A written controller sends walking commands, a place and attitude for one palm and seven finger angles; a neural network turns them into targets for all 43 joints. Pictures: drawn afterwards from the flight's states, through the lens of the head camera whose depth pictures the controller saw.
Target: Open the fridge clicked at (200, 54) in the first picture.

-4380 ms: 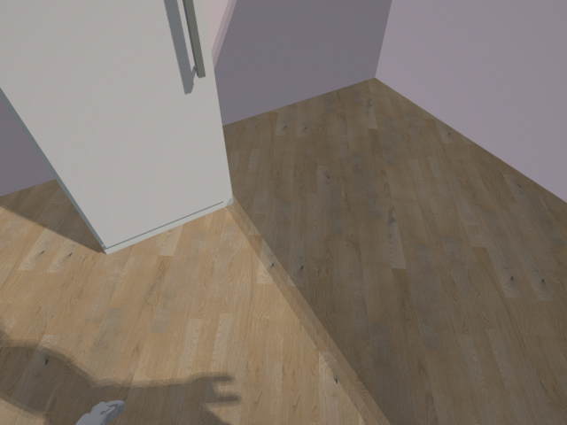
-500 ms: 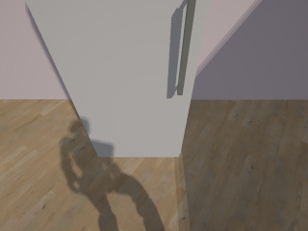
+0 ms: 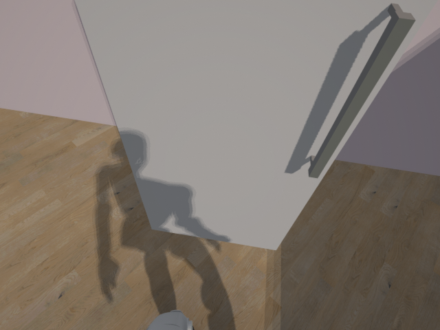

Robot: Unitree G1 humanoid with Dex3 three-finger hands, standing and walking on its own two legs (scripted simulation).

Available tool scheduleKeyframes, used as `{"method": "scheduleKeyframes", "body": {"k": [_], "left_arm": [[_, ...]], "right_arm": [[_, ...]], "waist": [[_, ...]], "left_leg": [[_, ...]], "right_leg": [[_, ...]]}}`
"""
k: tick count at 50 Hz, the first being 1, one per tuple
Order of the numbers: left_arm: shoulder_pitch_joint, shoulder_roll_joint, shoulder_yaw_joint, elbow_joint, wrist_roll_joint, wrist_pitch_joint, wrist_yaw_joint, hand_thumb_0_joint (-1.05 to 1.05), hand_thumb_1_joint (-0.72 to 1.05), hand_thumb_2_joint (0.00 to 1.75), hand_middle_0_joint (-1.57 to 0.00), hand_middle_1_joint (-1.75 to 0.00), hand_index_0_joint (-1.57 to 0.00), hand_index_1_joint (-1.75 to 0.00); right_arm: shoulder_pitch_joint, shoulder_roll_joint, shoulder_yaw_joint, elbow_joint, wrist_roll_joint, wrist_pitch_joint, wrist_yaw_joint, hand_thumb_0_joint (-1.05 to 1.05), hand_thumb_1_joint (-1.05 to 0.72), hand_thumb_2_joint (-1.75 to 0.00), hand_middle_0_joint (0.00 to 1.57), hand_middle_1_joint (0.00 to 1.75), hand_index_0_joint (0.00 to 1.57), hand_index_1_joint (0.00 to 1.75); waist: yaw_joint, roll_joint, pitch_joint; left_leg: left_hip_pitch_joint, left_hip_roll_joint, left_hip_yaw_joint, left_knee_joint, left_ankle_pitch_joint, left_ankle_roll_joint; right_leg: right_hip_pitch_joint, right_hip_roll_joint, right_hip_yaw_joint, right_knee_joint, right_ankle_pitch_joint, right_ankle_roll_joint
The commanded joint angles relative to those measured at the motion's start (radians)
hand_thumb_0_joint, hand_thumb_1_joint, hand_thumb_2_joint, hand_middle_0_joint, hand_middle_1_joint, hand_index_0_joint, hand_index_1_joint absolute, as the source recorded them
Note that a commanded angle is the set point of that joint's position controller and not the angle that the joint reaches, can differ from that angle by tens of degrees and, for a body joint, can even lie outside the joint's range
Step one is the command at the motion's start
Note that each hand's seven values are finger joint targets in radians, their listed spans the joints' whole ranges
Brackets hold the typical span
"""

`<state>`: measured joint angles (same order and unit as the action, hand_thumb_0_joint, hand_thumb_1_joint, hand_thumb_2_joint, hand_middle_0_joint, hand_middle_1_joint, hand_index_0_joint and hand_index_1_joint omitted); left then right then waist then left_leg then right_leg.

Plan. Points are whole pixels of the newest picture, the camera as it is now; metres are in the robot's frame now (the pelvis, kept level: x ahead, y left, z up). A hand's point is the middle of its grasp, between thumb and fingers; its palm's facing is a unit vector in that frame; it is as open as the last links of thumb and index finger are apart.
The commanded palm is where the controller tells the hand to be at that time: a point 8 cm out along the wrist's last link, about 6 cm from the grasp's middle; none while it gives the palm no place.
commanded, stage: come to a stop and stand still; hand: right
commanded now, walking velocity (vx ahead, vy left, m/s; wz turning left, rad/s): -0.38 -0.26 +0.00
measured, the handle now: (344, 110) +0.50 -0.17 +0.15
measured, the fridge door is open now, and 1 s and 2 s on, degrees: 0 0 0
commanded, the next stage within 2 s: look again from close up in 1.46 s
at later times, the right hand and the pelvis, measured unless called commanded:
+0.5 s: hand out of the picture +0.04 -0.24 -0.17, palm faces +0.12 +0.97 -0.21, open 7.4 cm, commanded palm none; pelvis +0.00 -0.05 +0.01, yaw -2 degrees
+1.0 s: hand out of the picture -0.04 -0.23 -0.15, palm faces +0.02 +0.98 -0.22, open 7.4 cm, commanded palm none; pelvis -0.05 -0.06 +0.02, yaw +0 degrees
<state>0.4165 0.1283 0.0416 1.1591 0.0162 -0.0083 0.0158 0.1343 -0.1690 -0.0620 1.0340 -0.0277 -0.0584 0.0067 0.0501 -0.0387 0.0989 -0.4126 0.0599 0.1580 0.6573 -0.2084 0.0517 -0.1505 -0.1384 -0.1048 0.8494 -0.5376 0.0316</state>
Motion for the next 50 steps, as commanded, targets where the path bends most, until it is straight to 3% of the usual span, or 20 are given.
{"method": "scheduleKeyframes", "body": {"k": [1,3,5,9,12,20,21,22,23,24,25,26,29,31,36,40,42,44,46,50], "left_arm": [[0.014,0.054,0.009,-0.062,-0.012,-0.009,0.013,0.00,0.90,0.90,-0.20,-0.30,-0.20,-0.30],[0.024,0.027,0.001,-0.047,-0.014,0.015,0.016,0.00,0.90,0.90,-0.20,-0.30,-0.20,-0.30],[0.015,0.038,0.006,-0.053,-0.017,0.045,0.016,0.00,0.90,0.90,-0.20,-0.30,-0.20,-0.30],[-0.071,0.084,0.028,-0.108,0.001,0.071,0.006,0.00,0.90,0.90,-0.20,-0.30,-0.20,-0.30],[-0.123,0.097,0.035,-0.152,0.003,0.074,0.000,0.00,0.90,0.90,-0.20,-0.30,-0.20,-0.30],[-0.141,0.097,0.025,-0.191,-0.005,0.038,-0.005,0.00,0.90,0.90,-0.20,-0.30,-0.20,-0.30],[-0.103,0.101,0.024,-0.179,-0.006,0.030,-0.005,0.00,0.90,0.90,-0.20,-0.30,-0.20,-0.30],[-0.089,0.139,0.028,-0.176,-0.004,0.019,-0.004,0.00,0.90,0.90,-0.20,-0.30,-0.20,-0.30],[-0.107,0.222,0.041,-0.198,0.006,0.012,-0.002,0.00,0.90,0.90,-0.20,-0.30,-0.20,-0.30],[-0.173,0.257,0.040,-0.228,0.013,0.022,0.003,0.00,0.90,0.90,-0.20,-0.30,-0.20,-0.30],[-0.228,0.232,0.031,-0.242,0.019,0.021,0.017,0.00,0.90,0.90,-0.20,-0.30,-0.20,-0.30],[-0.263,0.206,0.025,-0.235,0.017,0.013,0.024,0.00,0.90,0.90,-0.20,-0.30,-0.20,-0.30],[-0.261,0.174,0.009,-0.227,0.006,0.008,0.028,0.00,0.90,0.90,-0.20,-0.30,-0.20,-0.30],[-0.229,0.162,0.009,-0.209,-0.003,0.001,0.030,0.00,0.90,0.90,-0.20,-0.30,-0.20,-0.30],[-0.137,0.164,0.015,-0.149,0.000,0.001,0.031,0.00,0.90,0.90,-0.20,-0.30,-0.20,-0.30],[-0.132,0.164,0.012,-0.114,-0.010,-0.001,0.025,0.00,0.90,0.90,-0.20,-0.30,-0.20,-0.30],[-0.133,0.116,0.002,-0.105,-0.022,-0.004,0.018,0.00,0.90,0.90,-0.20,-0.30,-0.20,-0.30],[-0.125,0.101,-0.009,-0.090,-0.017,-0.005,0.010,0.00,0.90,0.90,-0.20,-0.30,-0.20,-0.30],[-0.113,0.110,-0.010,-0.067,-0.010,0.000,0.011,0.00,0.90,0.90,-0.20,-0.30,-0.20,-0.30],[-0.083,0.107,-0.018,-0.031,-0.008,0.007,0.010,0.00,0.90,0.90,-0.20,-0.30,-0.20,-0.30]], "right_arm": [[0.137,-0.141,-0.012,0.009,0.013,0.009,-0.032,0.00,-0.90,-0.90,0.20,0.30,0.20,0.30],[0.071,-0.113,0.001,-0.018,0.006,0.015,-0.044,0.00,-0.90,-0.90,0.20,0.30,0.20,0.30],[0.076,-0.126,-0.002,-0.022,0.005,0.029,-0.050,0.00,-0.90,-0.90,0.20,0.30,0.20,0.30],[0.101,-0.149,-0.022,-0.039,0.007,0.048,-0.059,0.00,-0.90,-0.90,0.20,0.30,0.20,0.30],[0.075,-0.162,-0.031,-0.063,0.001,0.054,-0.065,0.00,-0.90,-0.90,0.20,0.30,0.20,0.30],[0.063,-0.190,-0.036,-0.086,-0.008,0.073,-0.050,0.00,-0.90,-0.90,0.20,0.30,0.20,0.30],[0.054,-0.183,-0.036,-0.085,-0.003,0.076,-0.048,0.00,-0.90,-0.90,0.20,0.30,0.20,0.30],[0.077,-0.148,-0.027,-0.089,0.006,0.082,-0.045,0.00,-0.90,-0.90,0.20,0.30,0.20,0.30],[0.101,-0.091,-0.015,-0.101,0.013,0.090,-0.040,0.00,-0.90,-0.90,0.20,0.30,0.20,0.30],[0.063,-0.081,-0.011,-0.109,0.011,0.098,-0.044,0.00,-0.90,-0.90,0.20,0.30,0.20,0.30],[0.061,-0.088,-0.017,-0.100,0.011,0.101,-0.041,0.00,-0.90,-0.90,0.20,0.30,0.20,0.30],[0.092,-0.083,-0.018,-0.077,0.004,0.109,-0.042,0.00,-0.90,-0.90,0.20,0.30,0.20,0.30],[0.152,-0.098,-0.021,-0.026,0.001,0.103,-0.037,0.00,-0.90,-0.90,0.20,0.30,0.20,0.30],[0.164,-0.094,-0.010,-0.013,0.003,0.095,-0.035,0.00,-0.90,-0.90,0.20,0.30,0.20,0.30],[0.117,-0.065,0.018,-0.012,0.008,0.090,-0.038,0.00,-0.90,-0.90,0.20,0.30,0.20,0.30],[0.228,-0.054,0.027,0.054,0.014,0.078,-0.047,0.00,-0.90,-0.90,0.20,0.30,0.20,0.30],[0.226,-0.089,0.030,0.072,0.012,0.061,-0.054,0.00,-0.90,-0.90,0.20,0.30,0.20,0.30],[0.198,-0.094,0.039,0.071,0.017,0.057,-0.052,0.00,-0.90,-0.90,0.20,0.30,0.20,0.30],[0.184,-0.077,0.044,0.078,0.016,0.047,-0.052,0.00,-0.90,-0.90,0.20,0.30,0.20,0.30],[0.184,-0.060,0.049,0.077,0.021,0.055,-0.054,0.00,-0.90,-0.90,0.20,0.30,0.20,0.30]], "waist": [[-0.067,0.141,-0.138],[-0.033,0.100,-0.104],[-0.037,0.134,-0.124],[-0.067,0.155,-0.119],[-0.062,0.176,-0.142],[-0.054,0.232,-0.178],[-0.033,0.197,-0.187],[-0.031,0.058,-0.198],[-0.037,-0.217,-0.159],[-0.036,-0.277,-0.091],[-0.056,-0.172,-0.059],[-0.079,-0.230,-0.059],[-0.087,-0.116,-0.082],[-0.078,-0.061,-0.105],[-0.024,-0.084,-0.120],[-0.064,-0.051,-0.165],[-0.048,0.051,-0.121],[-0.035,0.052,-0.079],[-0.033,0.184,-0.054],[-0.031,0.120,0.030]], "left_leg": [[0.247,0.317,-0.334,-0.358,0.431,0.102],[0.139,0.277,-0.212,-0.315,0.634,0.088],[0.139,0.275,-0.170,-0.309,0.611,0.096],[0.184,0.312,-0.221,-0.315,0.625,0.131],[0.208,0.316,-0.203,-0.299,0.610,0.139],[0.176,0.250,-0.212,-0.267,0.264,0.088],[0.141,0.224,-0.188,-0.219,0.188,0.051],[0.075,0.164,-0.150,-0.131,0.081,0.002],[-0.041,0.038,-0.057,0.007,-0.186,-0.068],[-0.021,-0.013,-0.108,0.160,-0.345,-0.084],[0.021,0.004,-0.170,0.255,-0.308,-0.078],[0.007,-0.007,-0.195,0.318,-0.283,-0.078],[-0.033,-0.032,-0.202,0.404,-0.185,-0.085],[-0.045,-0.024,-0.189,0.351,-0.175,-0.097],[0.055,-0.004,-0.150,0.031,-0.266,-0.098],[0.252,-0.011,-0.133,-0.283,-0.045,-0.083],[0.317,0.076,-0.229,-0.349,0.088,-0.047],[0.233,0.110,-0.232,-0.341,0.058,-0.020],[0.201,0.078,-0.225,-0.352,0.063,-0.029],[0.122,0.061,-0.225,-0.379,-0.119,-0.034]], "right_leg": [[-0.249,0.010,0.091,0.296,0.041,-0.016],[-0.196,0.016,0.096,0.200,0.084,-0.003],[-0.189,0.041,0.081,0.158,0.088,0.010],[-0.299,0.079,0.102,0.252,0.121,0.031],[-0.319,0.079,0.115,0.232,0.123,0.039],[-0.105,0.108,0.037,-0.209,0.194,0.015],[-0.015,0.103,0.030,-0.350,0.298,0.012],[0.072,0.051,0.081,-0.452,0.359,-0.003],[0.033,-0.165,0.335,-0.561,0.496,-0.068],[-0.141,-0.245,0.400,-0.624,0.553,-0.152],[-0.220,-0.228,0.341,-0.633,0.545,-0.189],[-0.204,-0.176,0.299,-0.631,0.574,-0.170],[-0.086,-0.087,0.192,-0.581,0.575,-0.147],[0.001,-0.077,0.180,-0.575,0.622,-0.157],[0.110,-0.121,0.249,-0.571,0.671,-0.201],[0.070,-0.071,0.228,-0.529,0.614,-0.141],[-0.034,-0.002,0.161,-0.497,0.500,-0.067],[-0.005,0.038,0.140,-0.529,0.421,-0.043],[0.016,0.031,0.121,-0.498,0.461,-0.049],[0.006,0.032,0.126,-0.543,0.339,-0.048]]}}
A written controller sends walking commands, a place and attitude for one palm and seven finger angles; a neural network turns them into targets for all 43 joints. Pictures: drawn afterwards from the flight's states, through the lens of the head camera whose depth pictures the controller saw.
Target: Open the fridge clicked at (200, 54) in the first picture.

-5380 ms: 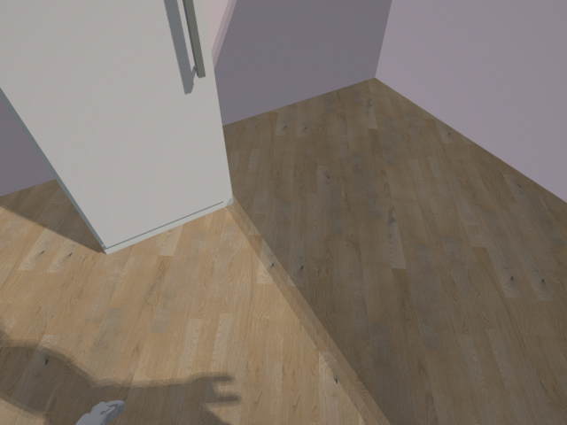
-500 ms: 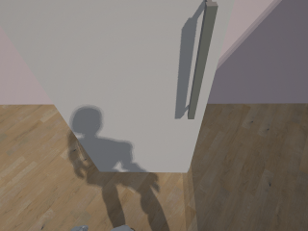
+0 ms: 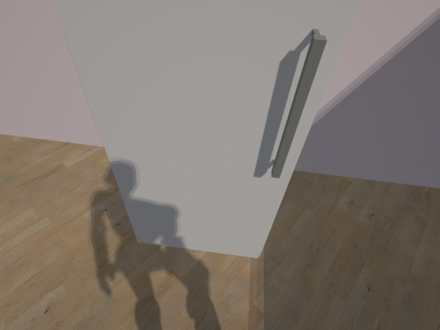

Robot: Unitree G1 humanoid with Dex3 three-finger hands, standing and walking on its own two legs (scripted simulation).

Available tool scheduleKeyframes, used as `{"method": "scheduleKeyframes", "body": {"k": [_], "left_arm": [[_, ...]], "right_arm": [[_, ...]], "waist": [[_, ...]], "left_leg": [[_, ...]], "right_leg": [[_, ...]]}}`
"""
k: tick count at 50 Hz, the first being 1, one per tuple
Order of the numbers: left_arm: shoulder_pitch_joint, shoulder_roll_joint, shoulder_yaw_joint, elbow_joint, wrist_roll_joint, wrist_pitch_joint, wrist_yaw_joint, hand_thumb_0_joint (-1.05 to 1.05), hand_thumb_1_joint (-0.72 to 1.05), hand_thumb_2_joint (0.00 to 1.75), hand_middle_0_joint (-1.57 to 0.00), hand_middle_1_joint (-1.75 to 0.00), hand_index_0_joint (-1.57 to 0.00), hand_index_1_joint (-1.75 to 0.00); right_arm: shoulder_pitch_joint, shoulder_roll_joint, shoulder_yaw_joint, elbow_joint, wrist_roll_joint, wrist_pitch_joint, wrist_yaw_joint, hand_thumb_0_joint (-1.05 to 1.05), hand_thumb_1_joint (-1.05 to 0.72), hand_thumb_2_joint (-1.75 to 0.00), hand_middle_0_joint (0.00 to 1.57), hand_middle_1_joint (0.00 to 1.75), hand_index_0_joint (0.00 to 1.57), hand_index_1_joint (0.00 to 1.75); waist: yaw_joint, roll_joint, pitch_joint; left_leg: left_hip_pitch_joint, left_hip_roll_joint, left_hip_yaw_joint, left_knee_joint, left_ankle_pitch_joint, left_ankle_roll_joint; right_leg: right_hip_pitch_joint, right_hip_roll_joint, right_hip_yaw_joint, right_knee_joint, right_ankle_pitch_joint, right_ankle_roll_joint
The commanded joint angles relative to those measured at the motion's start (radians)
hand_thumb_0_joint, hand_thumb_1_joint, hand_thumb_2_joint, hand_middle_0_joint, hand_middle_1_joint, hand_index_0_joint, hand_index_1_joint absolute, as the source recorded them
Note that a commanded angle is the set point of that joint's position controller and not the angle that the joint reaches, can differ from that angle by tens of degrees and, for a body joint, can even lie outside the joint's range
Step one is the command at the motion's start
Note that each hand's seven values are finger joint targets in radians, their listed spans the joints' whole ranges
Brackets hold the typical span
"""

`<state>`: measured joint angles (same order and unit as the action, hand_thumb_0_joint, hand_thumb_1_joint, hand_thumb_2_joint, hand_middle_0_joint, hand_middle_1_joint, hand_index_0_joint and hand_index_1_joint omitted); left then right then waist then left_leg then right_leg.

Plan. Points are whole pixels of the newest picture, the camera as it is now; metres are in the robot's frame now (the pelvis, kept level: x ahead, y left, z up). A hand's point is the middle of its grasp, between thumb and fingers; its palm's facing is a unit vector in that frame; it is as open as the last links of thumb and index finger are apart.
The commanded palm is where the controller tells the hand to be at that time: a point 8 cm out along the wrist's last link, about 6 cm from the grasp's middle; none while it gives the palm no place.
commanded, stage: come to a stop and stand still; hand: right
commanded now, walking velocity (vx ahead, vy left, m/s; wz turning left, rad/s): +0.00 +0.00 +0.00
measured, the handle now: (291, 116) +0.54 -0.11 +0.12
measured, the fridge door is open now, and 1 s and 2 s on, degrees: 0 0 0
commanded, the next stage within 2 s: look again from close up in 0.46 s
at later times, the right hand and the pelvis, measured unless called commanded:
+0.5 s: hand out of the picture -0.06 -0.13 -0.18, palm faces +0.03 +0.99 -0.15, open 7.4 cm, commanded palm none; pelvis -0.01 +0.02 +0.00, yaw +0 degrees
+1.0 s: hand out of the picture +0.03 -0.19 -0.18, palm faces +0.02 +0.98 -0.21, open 7.4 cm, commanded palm none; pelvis +0.01 -0.01 -0.01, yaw +0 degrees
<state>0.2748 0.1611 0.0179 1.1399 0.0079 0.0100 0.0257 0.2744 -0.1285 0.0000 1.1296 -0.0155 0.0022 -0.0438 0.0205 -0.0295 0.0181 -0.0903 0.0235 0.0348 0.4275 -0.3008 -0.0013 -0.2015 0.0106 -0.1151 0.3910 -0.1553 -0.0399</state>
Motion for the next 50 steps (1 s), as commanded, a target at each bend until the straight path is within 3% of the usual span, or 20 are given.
{"method": "scheduleKeyframes", "body": {"k": [1,4,9,17,20,22,23,24,25,26,27,29,31,32,34,46,50], "left_arm": [[0.065,0.071,0.004,-0.004,0.000,-0.011,-0.001,0.00,0.90,0.90,-0.20,-0.30,-0.20,-0.30],[0.077,0.059,0.000,0.008,0.002,-0.007,0.002,0.00,0.90,0.90,-0.20,-0.30,-0.20,-0.30],[0.107,0.041,0.001,0.016,0.005,0.000,0.004,0.00,0.90,0.90,-0.20,-0.30,-0.20,-0.30],[0.131,0.024,0.000,0.022,0.002,-0.010,0.010,0.00,0.90,0.90,-0.20,-0.30,-0.20,-0.30],[0.132,0.021,-0.001,0.026,0.001,-0.012,0.012,0.00,0.90,0.90,-0.20,-0.30,-0.20,-0.30],[0.126,0.020,-0.001,0.024,-0.001,-0.014,0.012,0.00,0.90,0.90,-0.20,-0.30,-0.20,-0.30],[0.001,0.052,-0.013,-0.061,0.004,-0.038,-0.005,0.00,0.90,0.90,-0.20,-0.30,-0.20,-0.30],[0.076,0.013,-0.008,-0.087,0.003,-0.026,-0.014,0.00,0.90,0.90,-0.20,-0.30,-0.20,-0.30],[0.104,0.015,-0.004,-0.068,0.010,-0.019,-0.017,0.00,0.90,0.90,-0.20,-0.30,-0.20,-0.30],[0.126,0.010,-0.010,-0.069,0.015,-0.028,-0.020,0.00,0.90,0.90,-0.20,-0.30,-0.20,-0.30],[0.139,0.011,-0.012,-0.078,0.014,-0.034,-0.017,0.00,0.90,0.90,-0.20,-0.30,-0.20,-0.30],[0.133,0.032,-0.011,-0.093,0.012,-0.037,-0.011,0.00,0.90,0.90,-0.20,-0.30,-0.20,-0.30],[0.117,0.044,-0.010,-0.105,0.012,-0.040,-0.007,0.00,0.90,0.90,-0.20,-0.30,-0.20,-0.30],[0.107,0.051,-0.010,-0.113,0.010,-0.041,-0.006,0.00,0.90,0.90,-0.20,-0.30,-0.20,-0.30],[0.090,0.069,-0.008,-0.113,0.008,-0.041,-0.003,0.00,0.90,0.90,-0.20,-0.30,-0.20,-0.30],[0.026,0.131,-0.002,-0.118,0.006,-0.055,0.001,0.00,0.90,0.90,-0.20,-0.30,-0.20,-0.30],[0.000,0.148,0.000,-0.118,0.005,-0.053,0.001,0.00,0.90,0.90,-0.20,-0.30,-0.20,-0.30]], "right_arm": [[0.051,-0.103,-0.013,-0.018,0.007,-0.005,-0.004,0.00,-0.90,-0.90,0.20,0.30,0.20,0.30],[0.068,-0.099,-0.013,-0.013,0.010,-0.003,-0.004,0.00,-0.90,-0.90,0.20,0.30,0.20,0.30],[0.094,-0.088,-0.016,-0.012,0.010,-0.002,-0.002,0.00,-0.90,-0.90,0.20,0.30,0.20,0.30],[0.121,-0.058,-0.011,0.000,0.011,-0.011,-0.004,0.00,-0.90,-0.90,0.20,0.30,0.20,0.30],[0.131,-0.050,-0.010,0.009,0.011,-0.013,-0.005,0.00,-0.90,-0.90,0.20,0.30,0.20,0.30],[0.142,-0.045,-0.007,0.011,0.010,-0.015,-0.007,0.00,-0.90,-0.90,0.20,0.30,0.20,0.30],[0.192,-0.082,0.003,0.010,-0.018,-0.051,-0.033,0.00,-0.90,-0.90,0.20,0.30,0.20,0.30],[0.138,-0.125,-0.004,-0.041,-0.008,-0.060,-0.025,0.00,-0.90,-0.90,0.20,0.30,0.20,0.30],[0.090,-0.112,-0.007,-0.066,-0.006,-0.057,-0.019,0.00,-0.90,-0.90,0.20,0.30,0.20,0.30],[0.086,-0.109,-0.010,-0.070,-0.005,-0.067,-0.017,0.00,-0.90,-0.90,0.20,0.30,0.20,0.30],[0.103,-0.101,-0.009,-0.071,0.000,-0.070,-0.016,0.00,-0.90,-0.90,0.20,0.30,0.20,0.30],[0.104,-0.081,-0.006,-0.073,0.003,-0.060,-0.014,0.00,-0.90,-0.90,0.20,0.30,0.20,0.30],[0.116,-0.070,-0.004,-0.077,-0.002,-0.050,-0.013,0.00,-0.90,-0.90,0.20,0.30,0.20,0.30],[0.128,-0.072,-0.004,-0.079,-0.002,-0.046,-0.011,0.00,-0.90,-0.90,0.20,0.30,0.20,0.30],[0.136,-0.072,-0.003,-0.080,-0.001,-0.041,-0.011,0.00,-0.90,-0.90,0.20,0.30,0.20,0.30],[0.102,-0.149,-0.017,-0.120,-0.002,-0.030,-0.004,0.00,-0.90,-0.90,0.20,0.30,0.20,0.30],[0.083,-0.168,-0.019,-0.121,-0.001,-0.026,0.000,0.00,-0.90,-0.90,0.20,0.30,0.20,0.30]], "waist": [[-0.006,0.104,0.110],[-0.009,0.047,0.140],[-0.008,0.043,0.140],[-0.007,0.041,0.084],[-0.008,0.032,0.101],[-0.010,0.033,0.098],[-0.056,0.053,0.137],[0.023,0.085,0.070],[0.037,0.032,0.078],[0.037,-0.013,0.028],[0.035,-0.015,-0.006],[0.022,0.025,0.015],[0.006,-0.026,0.061],[-0.004,0.002,0.065],[-0.013,0.074,0.091],[-0.030,0.015,0.004],[-0.026,0.003,-0.004]], "left_leg": [[-0.189,0.096,-0.099,-0.150,-0.022,0.020],[-0.200,0.092,-0.106,-0.158,-0.065,0.022],[-0.232,0.087,-0.117,-0.172,-0.143,0.029],[-0.202,0.080,-0.116,-0.151,-0.055,0.032],[-0.210,0.079,-0.113,-0.151,-0.051,0.031],[-0.203,0.080,-0.111,-0.149,-0.013,0.029],[-0.191,0.125,-0.171,-0.147,0.351,0.016],[-0.217,0.175,-0.187,-0.177,0.089,0.058],[-0.256,0.153,-0.170,-0.176,-0.097,0.085],[-0.222,0.141,-0.140,-0.134,0.007,0.097],[-0.205,0.121,-0.128,-0.097,0.031,0.096],[-0.215,0.087,-0.108,-0.065,-0.025,0.084],[-0.210,0.056,-0.082,-0.024,-0.025,0.071],[-0.191,0.047,-0.078,-0.012,-0.006,0.064],[-0.191,0.046,-0.072,-0.010,-0.007,0.056],[-0.115,0.065,-0.065,-0.002,0.121,0.039],[-0.117,0.069,-0.068,-0.014,0.104,0.035]], "right_leg": [[0.046,-0.117,0.137,-0.081,-0.044,0.022],[0.013,-0.113,0.136,-0.090,-0.093,0.026],[-0.002,-0.106,0.136,-0.072,-0.130,0.028],[0.019,-0.118,0.136,-0.054,-0.069,0.026],[0.016,-0.119,0.136,-0.056,-0.065,0.026],[0.024,-0.125,0.134,-0.052,-0.037,0.023],[-0.104,-0.109,0.120,0.182,0.017,0.047],[-0.078,-0.080,0.117,0.191,-0.138,0.039],[-0.056,-0.076,0.108,0.188,-0.128,0.036],[-0.042,-0.072,0.111,0.178,-0.040,0.036],[-0.019,-0.076,0.124,0.153,-0.007,0.028],[-0.036,-0.093,0.143,0.117,-0.023,0.015],[-0.082,-0.106,0.176,0.069,-0.035,-0.003],[-0.101,-0.112,0.189,0.052,-0.031,-0.010],[-0.110,-0.116,0.194,0.031,-0.048,-0.015],[-0.021,-0.125,0.185,0.025,0.135,-0.027],[-0.005,-0.130,0.180,0.012,0.109,-0.023]]}}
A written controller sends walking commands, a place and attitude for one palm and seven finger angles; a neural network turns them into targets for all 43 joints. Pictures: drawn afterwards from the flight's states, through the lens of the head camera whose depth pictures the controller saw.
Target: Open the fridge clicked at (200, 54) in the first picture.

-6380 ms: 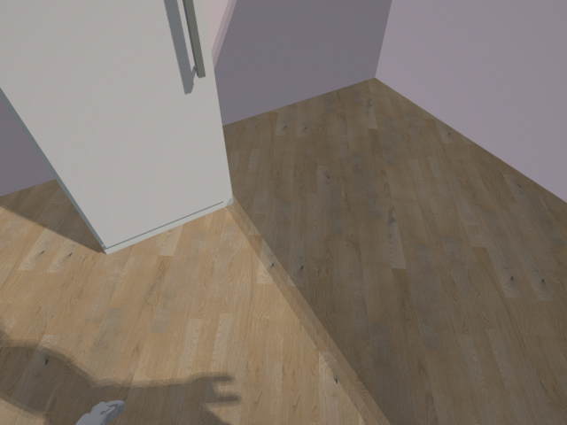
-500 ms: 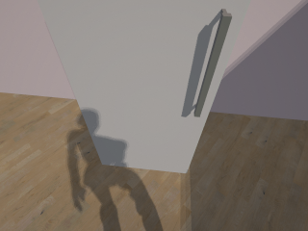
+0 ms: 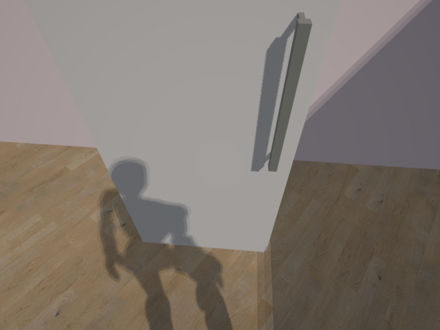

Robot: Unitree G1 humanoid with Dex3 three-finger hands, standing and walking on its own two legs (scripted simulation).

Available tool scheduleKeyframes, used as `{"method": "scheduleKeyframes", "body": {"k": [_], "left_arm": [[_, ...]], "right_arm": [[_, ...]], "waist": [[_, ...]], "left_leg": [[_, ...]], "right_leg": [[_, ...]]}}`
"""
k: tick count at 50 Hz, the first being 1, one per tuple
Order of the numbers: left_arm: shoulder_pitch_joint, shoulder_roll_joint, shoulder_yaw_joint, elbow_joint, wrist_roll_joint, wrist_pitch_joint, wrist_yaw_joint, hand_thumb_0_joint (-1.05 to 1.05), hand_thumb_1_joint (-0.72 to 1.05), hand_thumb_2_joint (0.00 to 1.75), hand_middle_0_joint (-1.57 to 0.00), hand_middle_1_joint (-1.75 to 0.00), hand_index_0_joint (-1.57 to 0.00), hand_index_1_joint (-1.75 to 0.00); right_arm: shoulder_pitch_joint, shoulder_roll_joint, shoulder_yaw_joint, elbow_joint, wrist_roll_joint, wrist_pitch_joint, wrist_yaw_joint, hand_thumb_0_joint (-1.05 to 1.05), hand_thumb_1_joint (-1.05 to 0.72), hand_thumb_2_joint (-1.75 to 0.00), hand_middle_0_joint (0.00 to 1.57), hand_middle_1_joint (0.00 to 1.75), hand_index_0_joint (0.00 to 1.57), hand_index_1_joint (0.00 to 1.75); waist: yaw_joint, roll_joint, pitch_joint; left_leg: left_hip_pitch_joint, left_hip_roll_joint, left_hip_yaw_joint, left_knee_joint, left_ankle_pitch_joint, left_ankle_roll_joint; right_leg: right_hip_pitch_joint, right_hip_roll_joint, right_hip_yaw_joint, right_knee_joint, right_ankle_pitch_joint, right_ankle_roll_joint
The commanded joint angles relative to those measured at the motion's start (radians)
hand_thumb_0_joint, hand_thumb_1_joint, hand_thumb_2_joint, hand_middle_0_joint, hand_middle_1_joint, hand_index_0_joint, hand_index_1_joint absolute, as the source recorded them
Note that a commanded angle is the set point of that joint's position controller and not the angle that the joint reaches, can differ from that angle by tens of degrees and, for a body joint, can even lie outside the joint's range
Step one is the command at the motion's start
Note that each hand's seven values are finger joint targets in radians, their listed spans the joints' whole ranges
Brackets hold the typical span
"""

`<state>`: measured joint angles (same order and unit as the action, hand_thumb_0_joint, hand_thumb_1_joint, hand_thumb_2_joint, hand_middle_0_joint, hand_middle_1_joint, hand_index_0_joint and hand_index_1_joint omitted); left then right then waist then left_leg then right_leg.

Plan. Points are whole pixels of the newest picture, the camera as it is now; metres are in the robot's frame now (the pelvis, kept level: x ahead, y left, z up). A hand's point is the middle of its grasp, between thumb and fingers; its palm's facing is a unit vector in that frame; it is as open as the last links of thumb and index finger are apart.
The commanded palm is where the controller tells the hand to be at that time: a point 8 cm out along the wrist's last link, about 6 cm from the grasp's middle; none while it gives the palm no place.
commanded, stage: look again from close up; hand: right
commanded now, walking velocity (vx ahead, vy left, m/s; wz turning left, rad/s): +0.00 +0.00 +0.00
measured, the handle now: (283, 106) +0.54 -0.10 +0.13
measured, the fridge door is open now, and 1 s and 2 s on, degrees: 0 0 0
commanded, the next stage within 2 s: shuffle to correct the standing spot in 0.42 s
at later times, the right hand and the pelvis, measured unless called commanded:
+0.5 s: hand out of the picture +0.01 -0.20 -0.17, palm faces -0.01 +0.97 -0.24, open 7.4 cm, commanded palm none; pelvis +0.00 +0.00 +0.00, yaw +0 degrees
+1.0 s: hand out of the picture -0.03 -0.11 -0.18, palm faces +0.07 +0.99 -0.16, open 7.4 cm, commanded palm none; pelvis +0.05 +0.04 +0.00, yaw -1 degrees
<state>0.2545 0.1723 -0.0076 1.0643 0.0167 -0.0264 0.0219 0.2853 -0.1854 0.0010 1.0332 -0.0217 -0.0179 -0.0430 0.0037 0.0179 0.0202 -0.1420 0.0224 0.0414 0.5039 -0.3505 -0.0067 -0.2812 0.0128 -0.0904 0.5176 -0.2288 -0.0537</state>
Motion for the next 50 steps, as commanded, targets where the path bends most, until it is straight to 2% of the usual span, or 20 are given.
{"method": "scheduleKeyframes", "body": {"k": [1,15,19,23,26,28,30,32,35,36,38,40,41,42,43,44,45,47,48,50], "left_arm": [[0.011,0.138,0.028,-0.042,-0.005,-0.016,0.004,0.00,0.90,0.90,-0.20,-0.30,-0.20,-0.30],[-0.055,0.188,0.031,-0.031,-0.005,-0.012,-0.001,0.00,0.90,0.90,-0.20,-0.30,-0.20,-0.30],[-0.067,0.197,0.031,-0.028,-0.007,-0.012,-0.002,0.00,0.90,0.90,-0.20,-0.30,-0.20,-0.30],[-0.073,0.203,0.032,-0.022,-0.006,-0.014,-0.002,0.00,0.90,0.90,-0.20,-0.30,-0.20,-0.30],[-0.080,0.203,0.031,-0.018,-0.007,-0.012,-0.003,0.00,0.90,0.90,-0.20,-0.30,-0.20,-0.30],[-0.046,0.138,0.014,0.004,-0.003,-0.003,-0.005,0.00,0.90,0.90,-0.20,-0.30,-0.20,-0.30],[-0.032,0.147,0.021,0.006,0.002,0.008,-0.006,0.00,0.90,0.90,-0.20,-0.30,-0.20,-0.30],[-0.019,0.164,0.031,0.003,0.004,0.012,-0.006,0.00,0.90,0.90,-0.20,-0.30,-0.20,-0.30],[0.010,0.189,0.048,-0.005,0.006,0.014,0.000,0.00,0.90,0.90,-0.20,-0.30,-0.20,-0.30],[0.019,0.189,0.053,-0.006,0.004,0.012,0.003,0.00,0.90,0.90,-0.20,-0.30,-0.20,-0.30],[0.031,0.181,0.057,-0.012,0.005,0.009,0.006,0.00,0.90,0.90,-0.20,-0.30,-0.20,-0.30],[0.026,0.156,0.057,-0.018,0.003,0.005,0.006,0.00,0.90,0.90,-0.20,-0.30,-0.20,-0.30],[0.017,0.130,0.053,-0.023,0.001,0.003,0.005,0.00,0.90,0.90,-0.20,-0.30,-0.20,-0.30],[0.000,0.093,0.044,-0.031,-0.001,-0.002,0.003,0.00,0.90,0.90,-0.20,-0.30,-0.20,-0.30],[-0.030,0.054,0.034,-0.050,0.000,-0.005,0.000,0.00,0.90,0.90,-0.20,-0.30,-0.20,-0.30],[-0.086,0.056,0.036,-0.069,0.004,-0.005,-0.003,0.00,0.90,0.90,-0.20,-0.30,-0.20,-0.30],[-0.080,0.051,0.040,-0.068,0.006,-0.005,-0.004,0.00,0.90,0.90,-0.20,-0.30,-0.20,-0.30],[-0.080,0.026,0.036,-0.061,0.004,-0.010,-0.006,0.00,0.90,0.90,-0.20,-0.30,-0.20,-0.30],[-0.089,0.016,0.035,-0.063,0.003,-0.010,-0.009,0.00,0.90,0.90,-0.20,-0.30,-0.20,-0.30],[-0.107,0.001,0.034,-0.074,-0.001,-0.007,-0.012,0.00,0.90,0.90,-0.20,-0.30,-0.20,-0.30]], "right_arm": [[0.072,-0.117,-0.020,-0.026,0.002,-0.008,-0.001,0.00,-0.90,-0.90,0.20,0.30,0.20,0.30],[0.035,-0.155,-0.017,-0.009,0.002,-0.004,0.009,0.00,-0.90,-0.90,0.20,0.30,0.20,0.30],[0.030,-0.167,-0.016,-0.003,0.003,-0.007,0.010,0.00,-0.90,-0.90,0.20,0.30,0.20,0.30],[0.028,-0.174,-0.018,0.000,0.002,-0.006,0.011,0.00,-0.90,-0.90,0.20,0.30,0.20,0.30],[0.028,-0.178,-0.017,0.003,0.001,-0.006,0.012,0.00,-0.90,-0.90,0.20,0.30,0.20,0.30],[0.064,-0.107,0.000,0.030,0.003,0.004,0.011,0.00,-0.90,-0.90,0.20,0.30,0.20,0.30],[0.080,-0.099,0.000,0.034,0.001,0.015,0.016,0.00,-0.90,-0.90,0.20,0.30,0.20,0.30],[0.095,-0.100,-0.005,0.030,-0.005,0.019,0.022,0.00,-0.90,-0.90,0.20,0.30,0.20,0.30],[0.110,-0.088,-0.012,0.020,-0.012,0.024,0.030,0.00,-0.90,-0.90,0.20,0.30,0.20,0.30],[0.118,-0.087,-0.014,0.017,-0.012,0.021,0.033,0.00,-0.90,-0.90,0.20,0.30,0.20,0.30],[0.139,-0.074,-0.019,0.020,-0.012,0.019,0.036,0.00,-0.90,-0.90,0.20,0.30,0.20,0.30],[0.177,-0.074,-0.024,0.024,-0.010,0.013,0.037,0.00,-0.90,-0.90,0.20,0.30,0.20,0.30],[0.198,-0.085,-0.028,0.028,-0.010,0.007,0.036,0.00,-0.90,-0.90,0.20,0.30,0.20,0.30],[0.225,-0.101,-0.035,0.039,-0.008,0.003,0.030,0.00,-0.90,-0.90,0.20,0.30,0.20,0.30],[0.257,-0.127,-0.044,0.048,-0.008,0.000,0.021,0.00,-0.90,-0.90,0.20,0.30,0.20,0.30],[0.290,-0.118,-0.044,0.055,-0.009,-0.007,0.016,0.00,-0.90,-0.90,0.20,0.30,0.20,0.30],[0.297,-0.102,-0.040,0.061,-0.012,-0.014,0.011,0.00,-0.90,-0.90,0.20,0.30,0.20,0.30],[0.308,-0.081,-0.039,0.071,-0.012,-0.022,0.005,0.00,-0.90,-0.90,0.20,0.30,0.20,0.30],[0.312,-0.078,-0.037,0.074,-0.012,-0.025,0.003,0.00,-0.90,-0.90,0.20,0.30,0.20,0.30],[0.312,-0.075,-0.035,0.083,-0.015,-0.026,0.001,0.00,-0.90,-0.90,0.20,0.30,0.20,0.30]], "waist": [[-0.012,-0.018,0.000],[-0.006,-0.033,0.005],[-0.007,-0.010,-0.001],[-0.010,-0.027,-0.019],[-0.014,-0.015,0.008],[-0.008,0.001,0.003],[-0.004,-0.026,0.040],[-0.006,-0.047,0.059],[-0.002,-0.085,0.081],[-0.007,-0.090,0.072],[-0.011,-0.077,0.056],[-0.025,-0.051,0.039],[-0.035,0.019,0.035],[-0.047,0.137,0.036],[-0.056,0.258,0.064],[-0.081,0.229,0.096],[-0.064,0.166,0.096],[-0.054,0.072,0.080],[-0.055,0.057,0.072],[-0.050,0.072,0.074]], "left_leg": [[-0.061,0.071,-0.078,-0.099,0.177,0.041],[-0.075,0.080,-0.088,-0.131,0.133,0.038],[-0.070,0.086,-0.092,-0.141,0.150,0.037],[-0.060,0.087,-0.091,-0.141,0.150,0.037],[-0.062,0.087,-0.093,-0.156,0.140,0.037],[-0.071,0.081,-0.076,-0.148,0.073,0.028],[-0.108,0.058,-0.060,-0.119,-0.042,0.033],[-0.126,0.038,-0.029,-0.071,-0.075,0.036],[-0.181,0.010,0.001,0.011,-0.080,0.037],[-0.182,0.012,0.000,0.015,-0.064,0.039],[-0.158,0.014,-0.003,-0.001,-0.047,0.043],[-0.085,0.036,-0.039,-0.073,-0.035,0.054],[-0.026,0.062,-0.090,-0.127,-0.028,0.069],[0.042,0.130,-0.185,-0.199,-0.024,0.098],[0.088,0.218,-0.295,-0.257,0.073,0.142],[0.095,0.275,-0.336,-0.261,0.281,0.188],[0.121,0.279,-0.303,-0.233,0.443,0.217],[0.188,0.254,-0.233,-0.176,0.664,0.229],[0.208,0.232,-0.194,-0.162,0.735,0.219],[0.162,0.215,-0.171,-0.166,0.720,0.214]], "right_leg": [[0.074,-0.132,0.153,-0.103,0.199,-0.011],[0.100,-0.139,0.165,-0.155,0.122,-0.005],[0.112,-0.138,0.161,-0.154,0.141,-0.004],[0.124,-0.142,0.163,-0.164,0.151,-0.005],[0.106,-0.143,0.166,-0.174,0.121,-0.005],[0.108,-0.146,0.159,-0.182,0.034,0.005],[0.070,-0.159,0.191,-0.228,-0.173,0.001],[0.038,-0.192,0.235,-0.268,-0.291,-0.018],[0.026,-0.247,0.307,-0.311,-0.374,-0.056],[0.034,-0.260,0.316,-0.293,-0.333,-0.070],[0.019,-0.258,0.290,-0.257,-0.281,-0.073],[-0.035,-0.217,0.221,-0.184,-0.241,-0.049],[-0.088,-0.176,0.161,-0.093,-0.173,-0.028],[-0.172,-0.099,0.055,0.048,-0.132,0.000],[-0.279,-0.035,-0.029,0.180,-0.181,0.025],[-0.345,-0.037,-0.011,0.321,-0.287,0.025],[-0.380,-0.050,0.016,0.420,-0.283,0.023],[-0.411,-0.067,0.003,0.472,-0.267,0.029],[-0.412,-0.067,-0.012,0.450,-0.250,0.032],[-0.355,-0.067,-0.032,0.380,-0.213,0.032]]}}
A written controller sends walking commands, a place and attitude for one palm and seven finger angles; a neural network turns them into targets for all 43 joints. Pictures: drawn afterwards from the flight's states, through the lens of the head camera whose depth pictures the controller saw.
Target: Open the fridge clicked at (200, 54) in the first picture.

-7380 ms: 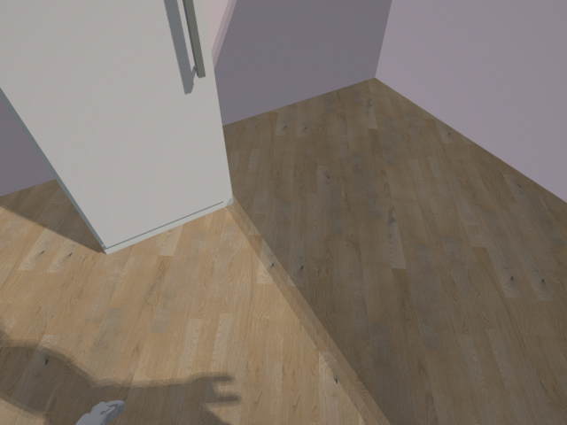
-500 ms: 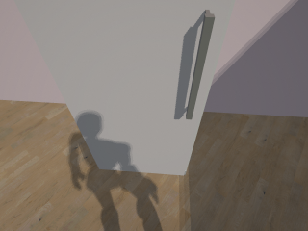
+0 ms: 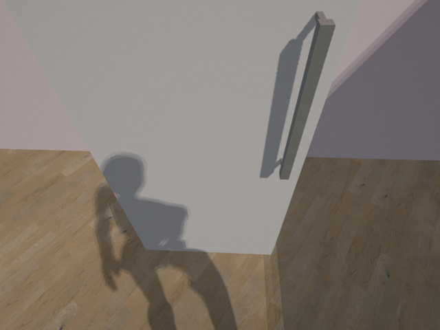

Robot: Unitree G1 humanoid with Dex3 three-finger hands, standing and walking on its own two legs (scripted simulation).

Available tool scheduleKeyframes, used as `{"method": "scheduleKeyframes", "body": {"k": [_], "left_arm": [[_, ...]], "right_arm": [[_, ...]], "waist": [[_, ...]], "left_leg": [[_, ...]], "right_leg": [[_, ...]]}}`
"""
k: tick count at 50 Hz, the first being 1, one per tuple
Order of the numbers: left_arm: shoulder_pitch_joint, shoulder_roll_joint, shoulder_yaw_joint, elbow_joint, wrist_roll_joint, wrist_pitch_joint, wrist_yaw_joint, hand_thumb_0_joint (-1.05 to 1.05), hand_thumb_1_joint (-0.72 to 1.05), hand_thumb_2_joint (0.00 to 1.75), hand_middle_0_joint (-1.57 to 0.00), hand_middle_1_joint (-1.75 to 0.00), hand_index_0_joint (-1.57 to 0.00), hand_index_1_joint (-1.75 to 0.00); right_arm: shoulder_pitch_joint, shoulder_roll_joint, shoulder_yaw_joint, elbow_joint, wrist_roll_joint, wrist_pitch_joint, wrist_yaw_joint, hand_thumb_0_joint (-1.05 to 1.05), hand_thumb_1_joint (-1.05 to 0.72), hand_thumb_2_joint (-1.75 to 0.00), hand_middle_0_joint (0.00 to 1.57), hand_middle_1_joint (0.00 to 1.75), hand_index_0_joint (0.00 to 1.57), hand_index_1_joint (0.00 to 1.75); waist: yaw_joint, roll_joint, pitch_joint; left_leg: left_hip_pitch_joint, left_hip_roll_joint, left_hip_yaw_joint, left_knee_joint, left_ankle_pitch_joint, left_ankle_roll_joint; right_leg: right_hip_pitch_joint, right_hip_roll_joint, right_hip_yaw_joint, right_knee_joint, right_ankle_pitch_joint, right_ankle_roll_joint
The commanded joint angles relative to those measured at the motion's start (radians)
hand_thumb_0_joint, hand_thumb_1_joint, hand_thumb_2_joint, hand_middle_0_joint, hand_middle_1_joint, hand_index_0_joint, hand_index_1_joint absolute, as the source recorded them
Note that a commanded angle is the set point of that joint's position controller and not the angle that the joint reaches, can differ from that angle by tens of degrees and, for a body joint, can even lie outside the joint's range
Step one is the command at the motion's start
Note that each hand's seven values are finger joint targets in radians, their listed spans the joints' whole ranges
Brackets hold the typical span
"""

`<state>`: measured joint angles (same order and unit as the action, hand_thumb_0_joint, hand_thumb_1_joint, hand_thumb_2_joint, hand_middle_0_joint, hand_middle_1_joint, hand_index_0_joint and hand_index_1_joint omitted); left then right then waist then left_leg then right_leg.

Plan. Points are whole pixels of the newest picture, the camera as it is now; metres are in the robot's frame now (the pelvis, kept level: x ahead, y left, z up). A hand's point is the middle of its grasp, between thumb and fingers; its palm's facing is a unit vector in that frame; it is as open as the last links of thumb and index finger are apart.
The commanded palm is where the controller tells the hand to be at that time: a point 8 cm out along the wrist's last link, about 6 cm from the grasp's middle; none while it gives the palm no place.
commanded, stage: come to a stop and stand still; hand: right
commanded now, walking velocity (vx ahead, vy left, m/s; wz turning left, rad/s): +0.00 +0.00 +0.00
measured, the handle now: (298, 113) +0.49 -0.14 +0.13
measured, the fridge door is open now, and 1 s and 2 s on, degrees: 0 0 0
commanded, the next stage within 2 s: look again from close up in 1.76 s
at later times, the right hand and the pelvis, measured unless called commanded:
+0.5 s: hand out of the picture +0.09 -0.17 -0.17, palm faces +0.02 +0.97 -0.25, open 7.4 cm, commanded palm none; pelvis +0.01 +0.03 +0.00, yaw +2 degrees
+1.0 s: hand out of the picture +0.06 -0.12 -0.16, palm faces -0.04 +0.97 -0.25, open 7.4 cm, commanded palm none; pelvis +0.01 +0.07 -0.01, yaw +1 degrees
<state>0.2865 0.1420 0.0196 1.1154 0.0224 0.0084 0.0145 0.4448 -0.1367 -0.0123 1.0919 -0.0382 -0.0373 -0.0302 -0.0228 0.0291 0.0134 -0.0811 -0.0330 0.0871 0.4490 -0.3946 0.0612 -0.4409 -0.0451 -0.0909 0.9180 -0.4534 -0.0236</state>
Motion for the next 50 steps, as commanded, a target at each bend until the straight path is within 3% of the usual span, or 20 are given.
{"method": "scheduleKeyframes", "body": {"k": [1,5,6,7,8,11,16,22,23,24,25,26,28,30,31,34,35,37,40,50], "left_arm": [[-0.139,0.020,0.004,-0.121,-0.010,-0.043,-0.006,0.00,0.90,0.90,-0.20,-0.30,-0.20,-0.30],[0.069,0.033,-0.009,-0.042,-0.014,-0.052,0.023,0.00,0.90,0.90,-0.20,-0.30,-0.20,-0.30],[0.143,0.099,0.007,-0.028,-0.014,-0.060,0.033,0.00,0.90,0.90,-0.20,-0.30,-0.20,-0.30],[0.187,0.167,0.014,-0.030,-0.019,-0.061,0.041,0.00,0.90,0.90,-0.20,-0.30,-0.20,-0.30],[0.160,0.181,0.017,-0.039,-0.032,-0.049,0.044,0.00,0.90,0.90,-0.20,-0.30,-0.20,-0.30],[-0.016,0.137,0.010,-0.078,-0.024,-0.044,0.053,0.00,0.90,0.90,-0.20,-0.30,-0.20,-0.30],[-0.057,0.136,0.034,-0.123,-0.006,-0.028,0.040,0.00,0.90,0.90,-0.20,-0.30,-0.20,-0.30],[-0.086,0.163,0.061,-0.168,0.010,-0.009,0.014,0.00,0.90,0.90,-0.20,-0.30,-0.20,-0.30],[-0.161,0.253,0.078,-0.192,-0.014,-0.023,0.014,0.00,0.90,0.90,-0.20,-0.30,-0.20,-0.30],[-0.144,0.163,0.061,-0.245,-0.009,0.000,-0.010,0.00,0.90,0.90,-0.20,-0.30,-0.20,-0.30],[-0.115,0.120,0.053,-0.266,-0.002,0.007,-0.018,0.00,0.90,0.90,-0.20,-0.30,-0.20,-0.30],[-0.101,0.080,0.038,-0.267,0.008,0.015,-0.026,0.00,0.90,0.90,-0.20,-0.30,-0.20,-0.30],[-0.005,0.068,0.043,-0.258,0.003,0.007,-0.033,0.00,0.90,0.90,-0.20,-0.30,-0.20,-0.30],[0.021,0.118,0.046,-0.254,-0.007,0.007,-0.021,0.00,0.90,0.90,-0.20,-0.30,-0.20,-0.30],[0.043,0.132,0.050,-0.246,-0.005,0.005,-0.019,0.00,0.90,0.90,-0.20,-0.30,-0.20,-0.30],[0.028,0.171,0.045,-0.240,0.015,-0.003,-0.016,0.00,0.90,0.90,-0.20,-0.30,-0.20,-0.30],[-0.005,0.182,0.042,-0.248,0.013,-0.005,-0.014,0.00,0.90,0.90,-0.20,-0.30,-0.20,-0.30],[-0.024,0.169,0.033,-0.252,0.008,-0.010,-0.011,0.00,0.90,0.90,-0.20,-0.30,-0.20,-0.30],[0.076,0.125,0.024,-0.219,0.005,-0.002,-0.009,0.00,0.90,0.90,-0.20,-0.30,-0.20,-0.30],[0.116,0.102,0.007,-0.143,-0.001,-0.020,-0.003,0.00,0.90,0.90,-0.20,-0.30,-0.20,-0.30]], "right_arm": [[0.141,-0.116,-0.020,0.023,0.000,-0.008,-0.013,0.00,-0.90,-0.90,0.20,0.30,0.20,0.30],[0.075,-0.101,-0.008,0.021,0.021,-0.002,-0.019,0.00,-0.90,-0.90,0.20,0.30,0.20,0.30],[0.089,-0.085,-0.006,0.015,0.027,-0.003,-0.020,0.00,-0.90,-0.90,0.20,0.30,0.20,0.30],[0.113,-0.058,-0.001,0.009,0.045,-0.003,-0.025,0.00,-0.90,-0.90,0.20,0.30,0.20,0.30],[0.117,-0.063,-0.006,-0.006,0.038,0.004,-0.030,0.00,-0.90,-0.90,0.20,0.30,0.20,0.30],[0.006,-0.065,-0.019,-0.024,0.013,0.043,-0.030,0.00,-0.90,-0.90,0.20,0.30,0.20,0.30],[0.020,-0.025,-0.033,-0.052,0.006,0.082,-0.015,0.00,-0.90,-0.90,0.20,0.30,0.20,0.30],[-0.088,-0.039,-0.041,-0.133,0.006,0.073,-0.002,0.00,-0.90,-0.90,0.20,0.30,0.20,0.30],[-0.051,-0.124,-0.031,-0.106,0.018,0.057,-0.023,0.00,-0.90,-0.90,0.20,0.30,0.20,0.30],[-0.098,-0.165,-0.039,-0.181,0.007,0.053,-0.018,0.00,-0.90,-0.90,0.20,0.30,0.20,0.30],[-0.126,-0.214,-0.056,-0.214,0.003,0.041,-0.013,0.00,-0.90,-0.90,0.20,0.30,0.20,0.30],[-0.172,-0.245,-0.047,-0.220,0.006,0.023,-0.013,0.00,-0.90,-0.90,0.20,0.30,0.20,0.30],[-0.250,-0.249,-0.040,-0.228,-0.006,0.027,-0.007,0.00,-0.90,-0.90,0.20,0.30,0.20,0.30],[-0.268,-0.218,-0.039,-0.237,0.009,0.027,-0.009,0.00,-0.90,-0.90,0.20,0.30,0.20,0.30],[-0.289,-0.205,-0.035,-0.241,0.006,0.032,-0.010,0.00,-0.90,-0.90,0.20,0.30,0.20,0.30],[-0.233,-0.179,-0.030,-0.237,0.015,0.058,-0.008,0.00,-0.90,-0.90,0.20,0.30,0.20,0.30],[-0.186,-0.177,-0.031,-0.223,0.018,0.055,-0.006,0.00,-0.90,-0.90,0.20,0.30,0.20,0.30],[-0.130,-0.181,-0.030,-0.198,0.016,0.040,0.002,0.00,-0.90,-0.90,0.20,0.30,0.20,0.30],[-0.179,-0.201,-0.031,-0.199,0.021,0.035,0.003,0.00,-0.90,-0.90,0.20,0.30,0.20,0.30],[-0.179,-0.178,-0.025,-0.157,0.026,0.024,0.004,0.00,-0.90,-0.90,0.20,0.30,0.20,0.30]], "waist": [[-0.015,0.068,0.100],[0.078,0.041,-0.043],[0.098,-0.031,-0.133],[0.091,-0.199,-0.215],[0.068,-0.209,-0.198],[0.024,-0.139,0.066],[-0.006,-0.105,-0.017],[0.016,-0.207,-0.039],[-0.027,-0.083,-0.124],[-0.013,0.038,-0.076],[0.011,0.076,-0.049],[0.026,0.066,-0.053],[0.091,-0.008,-0.097],[0.087,0.256,-0.028],[0.097,0.219,0.004],[0.056,-0.174,0.181],[0.023,-0.189,0.190],[-0.009,-0.059,0.143],[0.044,0.089,0.090],[0.043,0.028,0.049]], "left_leg": [[0.072,0.263,-0.203,-0.114,0.787,0.140],[-0.051,0.163,-0.113,0.119,0.943,0.023],[-0.171,0.115,-0.084,0.234,0.727,-0.032],[-0.264,0.058,-0.050,0.399,0.187,-0.078],[-0.268,0.046,-0.090,0.512,-0.232,-0.076],[-0.281,0.106,-0.116,0.546,-0.173,-0.081],[-0.279,0.083,-0.064,0.563,-0.034,-0.099],[-0.242,0.079,-0.014,0.366,-0.015,-0.097],[-0.209,0.141,-0.118,0.167,0.037,-0.060],[-0.211,0.138,-0.167,0.003,-0.080,-0.042],[-0.285,0.260,-0.352,-0.084,-0.127,0.029],[-0.309,0.316,-0.386,-0.130,-0.092,0.078],[-0.365,0.243,-0.232,-0.031,0.021,0.060],[-0.430,0.187,-0.199,-0.001,-0.100,0.014],[-0.476,0.164,-0.160,0.025,-0.179,-0.001],[-0.392,0.058,-0.083,0.151,-0.193,-0.053],[-0.302,0.046,-0.076,0.163,-0.123,-0.051],[-0.233,0.078,-0.134,0.071,-0.103,-0.032],[-0.388,0.168,-0.249,-0.095,-0.295,0.007],[-0.300,0.147,-0.204,-0.077,-0.130,-0.004]], "right_leg": [[-0.160,-0.004,-0.042,-0.062,0.029,0.005],[0.310,0.029,-0.032,-0.434,0.444,-0.006],[0.514,-0.114,0.103,-0.390,0.830,-0.070],[0.607,-0.322,0.300,-0.391,1.292,-0.206],[0.544,-0.399,0.317,-0.456,1.424,-0.282],[0.208,-0.335,0.231,-0.560,1.107,-0.236],[0.179,-0.259,0.136,-0.583,0.848,-0.182],[0.144,-0.224,0.141,-0.601,0.420,-0.154],[0.189,-0.241,0.126,-0.407,0.518,-0.084],[0.036,-0.099,0.040,-0.338,0.075,-0.027],[0.027,0.002,-0.014,-0.197,0.023,0.015],[0.048,0.013,0.008,-0.122,0.008,0.026],[0.181,0.049,-0.017,-0.130,0.067,0.028],[0.191,0.021,0.031,-0.248,0.104,0.023],[0.224,0.007,0.048,-0.296,0.120,0.020],[-0.050,-0.082,0.242,-0.568,-0.139,-0.032],[-0.129,-0.099,0.279,-0.620,-0.190,-0.047],[-0.107,-0.051,0.206,-0.548,-0.119,-0.026],[0.101,0.018,0.081,-0.382,0.052,0.011],[0.150,-0.007,0.102,-0.443,0.164,0.020]]}}
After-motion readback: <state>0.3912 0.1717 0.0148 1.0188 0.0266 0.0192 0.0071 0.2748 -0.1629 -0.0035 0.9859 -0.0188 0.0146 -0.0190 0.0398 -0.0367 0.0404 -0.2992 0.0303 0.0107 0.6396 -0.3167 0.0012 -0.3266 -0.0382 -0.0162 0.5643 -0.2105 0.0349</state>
